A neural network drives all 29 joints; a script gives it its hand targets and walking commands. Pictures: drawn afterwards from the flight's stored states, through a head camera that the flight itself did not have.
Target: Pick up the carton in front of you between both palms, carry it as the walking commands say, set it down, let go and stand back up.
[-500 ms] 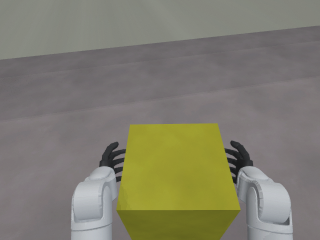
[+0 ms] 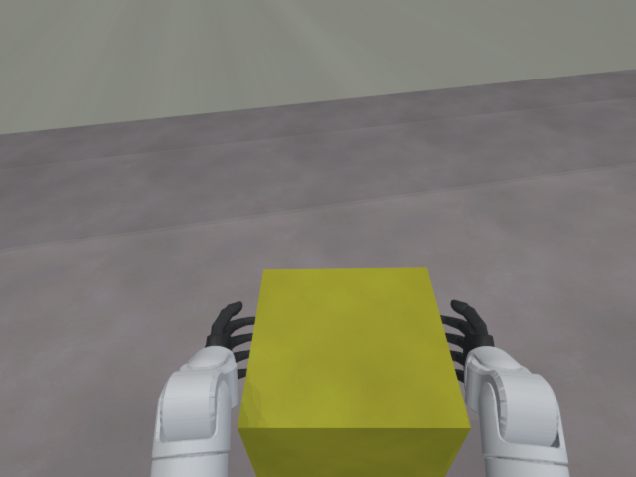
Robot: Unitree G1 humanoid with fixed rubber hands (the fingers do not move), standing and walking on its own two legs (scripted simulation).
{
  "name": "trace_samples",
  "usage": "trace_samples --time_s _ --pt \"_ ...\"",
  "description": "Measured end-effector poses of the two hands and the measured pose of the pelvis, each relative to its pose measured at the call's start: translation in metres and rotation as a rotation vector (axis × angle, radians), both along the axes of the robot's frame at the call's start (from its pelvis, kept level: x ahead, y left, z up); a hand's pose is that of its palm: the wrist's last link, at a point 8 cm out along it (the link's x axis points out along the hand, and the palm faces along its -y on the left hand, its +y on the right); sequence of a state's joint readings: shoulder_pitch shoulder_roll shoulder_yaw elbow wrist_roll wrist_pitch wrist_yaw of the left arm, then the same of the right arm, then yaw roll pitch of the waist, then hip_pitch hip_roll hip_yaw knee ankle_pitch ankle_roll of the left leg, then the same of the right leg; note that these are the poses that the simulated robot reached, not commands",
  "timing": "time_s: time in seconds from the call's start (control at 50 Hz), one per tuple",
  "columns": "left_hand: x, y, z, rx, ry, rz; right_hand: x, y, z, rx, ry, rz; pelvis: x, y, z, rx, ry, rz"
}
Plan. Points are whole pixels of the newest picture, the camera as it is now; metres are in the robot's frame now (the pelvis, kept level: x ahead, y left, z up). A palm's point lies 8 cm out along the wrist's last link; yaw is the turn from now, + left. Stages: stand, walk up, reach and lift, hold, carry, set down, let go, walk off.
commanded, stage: carry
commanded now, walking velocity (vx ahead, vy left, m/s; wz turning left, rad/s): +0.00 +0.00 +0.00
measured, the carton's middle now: (346, 390) +0.27 +0.00 -0.01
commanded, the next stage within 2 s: hold in 1.08 s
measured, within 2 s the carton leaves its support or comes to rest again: neither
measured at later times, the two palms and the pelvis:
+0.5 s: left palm (232, 371) +0.27 +0.14 +0.03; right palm (475, 371) +0.27 -0.16 +0.04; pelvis -0.03 -0.01 +0.00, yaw +0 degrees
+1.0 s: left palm (239, 373) +0.26 +0.13 +0.04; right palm (486, 375) +0.26 -0.17 +0.04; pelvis -0.03 -0.02 +0.00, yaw +0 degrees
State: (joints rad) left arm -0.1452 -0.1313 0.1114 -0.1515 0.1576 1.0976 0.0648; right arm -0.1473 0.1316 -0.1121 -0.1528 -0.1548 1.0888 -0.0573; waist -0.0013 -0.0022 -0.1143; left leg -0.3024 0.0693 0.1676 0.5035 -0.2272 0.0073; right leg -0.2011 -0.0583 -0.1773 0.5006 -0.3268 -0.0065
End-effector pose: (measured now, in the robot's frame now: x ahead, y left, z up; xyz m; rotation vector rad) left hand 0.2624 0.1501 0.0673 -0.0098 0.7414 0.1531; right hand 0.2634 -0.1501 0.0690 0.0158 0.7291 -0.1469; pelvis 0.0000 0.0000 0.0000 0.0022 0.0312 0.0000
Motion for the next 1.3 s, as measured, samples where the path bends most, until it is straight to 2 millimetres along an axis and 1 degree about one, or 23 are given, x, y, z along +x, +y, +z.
trace_samples --time_s 0.22,0.34,0.42,0.54,0.62,0.78,1.08,1.18,1.3 --pt "-0.007 -0.003 -0.018 0.032 -0.019 -0.024 -0.007 -0.003 -0.018 -0.033 -0.019 0.028 -0.014 -0.003 0.0 -0.001 -0.002 0.001" --pt "-0.002 -0.005 -0.03 0.046 -0.027 -0.038 -0.002 -0.005 -0.03 -0.047 -0.027 0.039 -0.02 -0.005 0.0 -0.002 -0.004 0.001" --pt "0.003 -0.007 -0.034 0.048 -0.046 -0.039 0.003 -0.006 -0.034 -0.05 -0.046 0.039 -0.024 -0.006 0.0 -0.003 -0.003 0.0" --pt "0.007 -0.008 -0.031 0.044 -0.086 -0.035 0.007 -0.008 -0.031 -0.045 -0.085 0.034 -0.025 -0.008 -0.001 -0.003 0.003 -0.001" --pt "0.006 -0.01 -0.028 0.042 -0.092 -0.032 0.005 -0.009 -0.028 -0.042 -0.092 0.032 -0.025 -0.009 -0.001 -0.002 0.004 -0.002" --pt "0.001 -0.013 -0.031 0.046 -0.067 -0.037 0.0 -0.013 -0.031 -0.043 -0.066 0.034 -0.024 -0.012 -0.002 0.0 -0.001 -0.002" --pt "0.0 -0.019 -0.029 0.044 -0.071 -0.036 -0.001 -0.018 -0.03 -0.04 -0.07 0.03 -0.026 -0.018 -0.002 0.001 -0.003 -0.003" --pt "-0.005 -0.023 -0.027 0.058 -0.065 -0.064 -0.011 -0.023 -0.028 -0.052 -0.063 0.024 -0.029 -0.016 0.005 0.002 -0.09 -0.063" --pt "0.003 -0.042 -0.024 0.056 -0.069 -0.165 -0.034 -0.04 -0.026 -0.052 -0.062 -0.078 -0.034 -0.006 0.007 -0.012 -0.142 -0.125"
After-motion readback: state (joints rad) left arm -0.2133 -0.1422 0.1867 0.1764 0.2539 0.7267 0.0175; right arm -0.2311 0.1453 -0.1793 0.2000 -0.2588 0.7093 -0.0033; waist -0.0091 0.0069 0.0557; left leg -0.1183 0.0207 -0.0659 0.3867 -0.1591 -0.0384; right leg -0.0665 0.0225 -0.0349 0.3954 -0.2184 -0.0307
